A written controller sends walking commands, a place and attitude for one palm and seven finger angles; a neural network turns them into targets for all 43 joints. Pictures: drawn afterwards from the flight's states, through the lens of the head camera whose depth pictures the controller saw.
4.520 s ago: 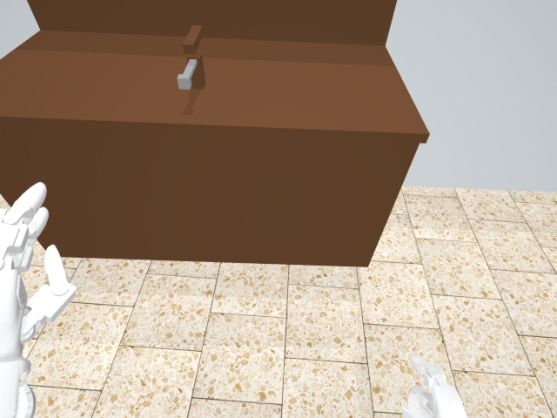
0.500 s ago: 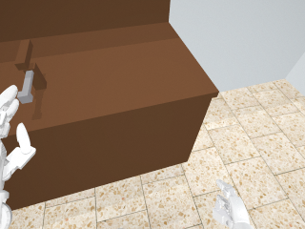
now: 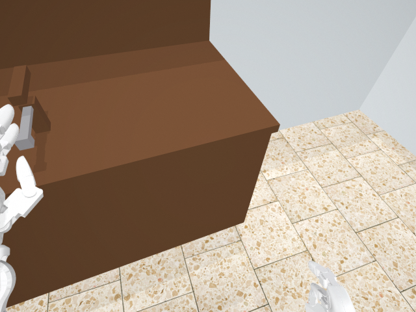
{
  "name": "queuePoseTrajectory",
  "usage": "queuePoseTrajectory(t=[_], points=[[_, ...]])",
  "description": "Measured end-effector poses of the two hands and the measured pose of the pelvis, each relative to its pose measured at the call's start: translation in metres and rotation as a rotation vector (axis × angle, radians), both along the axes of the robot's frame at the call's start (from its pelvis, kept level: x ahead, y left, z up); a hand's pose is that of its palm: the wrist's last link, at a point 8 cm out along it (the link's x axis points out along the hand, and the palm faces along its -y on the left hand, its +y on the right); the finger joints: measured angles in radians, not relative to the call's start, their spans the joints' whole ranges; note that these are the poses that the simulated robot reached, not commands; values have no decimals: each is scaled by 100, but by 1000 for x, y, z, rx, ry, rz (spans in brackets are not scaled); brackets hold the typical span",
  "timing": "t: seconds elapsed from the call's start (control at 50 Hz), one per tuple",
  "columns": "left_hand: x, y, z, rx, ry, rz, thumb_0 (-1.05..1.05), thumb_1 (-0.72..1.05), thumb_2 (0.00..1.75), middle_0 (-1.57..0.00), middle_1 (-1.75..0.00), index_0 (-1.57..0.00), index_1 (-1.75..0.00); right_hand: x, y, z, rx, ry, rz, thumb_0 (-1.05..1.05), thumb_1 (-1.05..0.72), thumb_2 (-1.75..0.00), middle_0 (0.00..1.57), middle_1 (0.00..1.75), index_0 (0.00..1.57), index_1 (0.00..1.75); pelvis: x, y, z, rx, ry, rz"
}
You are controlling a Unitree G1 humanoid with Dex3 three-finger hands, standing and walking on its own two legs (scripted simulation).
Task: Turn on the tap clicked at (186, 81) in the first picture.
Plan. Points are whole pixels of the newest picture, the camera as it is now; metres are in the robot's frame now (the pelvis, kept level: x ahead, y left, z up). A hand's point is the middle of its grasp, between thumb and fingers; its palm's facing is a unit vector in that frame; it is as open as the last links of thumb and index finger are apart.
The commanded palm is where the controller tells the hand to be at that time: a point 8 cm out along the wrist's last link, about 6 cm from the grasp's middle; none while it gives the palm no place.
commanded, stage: come to a stop and stand still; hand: left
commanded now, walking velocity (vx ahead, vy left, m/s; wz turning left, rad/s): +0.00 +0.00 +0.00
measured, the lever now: (24, 140) +0.43 +0.43 +0.07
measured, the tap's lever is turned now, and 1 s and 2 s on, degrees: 0 0 0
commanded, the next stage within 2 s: look again from close up in 0.56 s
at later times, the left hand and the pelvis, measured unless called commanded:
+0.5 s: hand (14, 197) +0.24 +0.30 +0.15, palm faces +0.40 -0.84 -0.36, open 7.4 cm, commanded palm +0.17 +0.33 +0.18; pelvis +0.02 +0.05 +0.01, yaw +0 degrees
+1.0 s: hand (12, 202) +0.23 +0.29 +0.16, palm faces +0.42 -0.84 -0.35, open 7.4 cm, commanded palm +0.17 +0.32 +0.18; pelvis +0.01 +0.04 +0.01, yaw +1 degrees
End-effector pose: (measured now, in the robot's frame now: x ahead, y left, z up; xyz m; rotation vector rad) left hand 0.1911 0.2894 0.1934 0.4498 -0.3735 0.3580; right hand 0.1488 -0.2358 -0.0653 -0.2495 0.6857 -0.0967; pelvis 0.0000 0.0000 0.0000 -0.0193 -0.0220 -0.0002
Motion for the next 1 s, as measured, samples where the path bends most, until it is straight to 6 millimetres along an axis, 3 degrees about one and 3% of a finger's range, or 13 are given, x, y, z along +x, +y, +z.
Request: queuePoseTrajectory(t=[0.06, 0.12, 0.24, 0.34, 0.48, 0.64, 1.0], points=[[0, -5, -21, -32, 97, -61, 1, 89, 90, -20, -30, -20, -30, 0, 7, 6, -23, -1, -20, 1, -90, -90, 20, 30, 20, 30, 3, 10, 3, 4, 5, -8], [0, 6, -31, -29, 156, -51, 1, 88, 90, -21, -30, -21, -30, 3, 18, 7, -38, 13, -12, 1, -90, -90, 20, 30, 20, 30, 6, 17, 5, 4, 12, -5], [1, 39, -21, -21, 117, 43, 1, 88, 90, -21, -30, -21, -31, 22, 45, 5, -29, 30, 55, 1, -90, -90, 20, 30, 20, 30, 10, 30, 7, -1, 19, 7], [3, 44, -14, -31, 79, 45, 1, 89, 90, -21, -30, -21, -30, 43, 67, 7, -5, 6, 97, 1, -90, -90, 20, 30, 20, 30, 14, 40, 7, -2, 25, 9], [7, 50, -25, -53, 128, 39, 1, 89, 90, -21, -30, -21, -30, 63, 85, 12, 13, -25, 111, 1, -90, -90, 20, 30, 20, 30, 16, 47, 7, -4, 31, 6], [5, 52, -21, -54, 117, 44, 1, 89, 90, -21, -30, -21, -30, 61, 84, 12, -2, -7, 108, 1, -90, -90, 20, 30, 20, 30, 15, 49, 7, -6, 31, 11], [-7, 42, -19, -58, 123, 58, 1, 89, 90, -21, -30, -21, -30, 35, 58, 5, -16, 31, 32, 1, -90, -90, 20, 30, 20, 30, 12, 42, 8, -7, 20, 15]])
